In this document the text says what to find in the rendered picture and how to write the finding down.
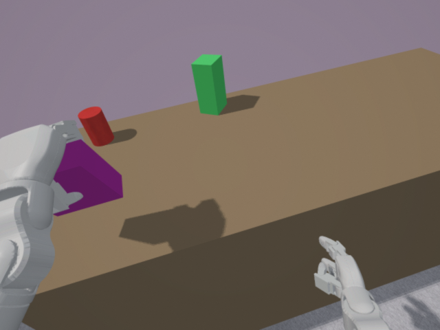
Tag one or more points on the right robot hand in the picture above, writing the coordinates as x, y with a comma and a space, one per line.
343, 273

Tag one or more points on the table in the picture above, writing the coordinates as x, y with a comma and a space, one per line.
219, 224

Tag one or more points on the left robot hand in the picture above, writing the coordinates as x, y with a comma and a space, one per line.
35, 154

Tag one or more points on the robot right forearm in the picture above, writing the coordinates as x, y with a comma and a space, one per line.
360, 311

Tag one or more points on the robot left forearm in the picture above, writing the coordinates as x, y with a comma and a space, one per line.
26, 249

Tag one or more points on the sponge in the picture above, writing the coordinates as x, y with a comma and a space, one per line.
83, 170

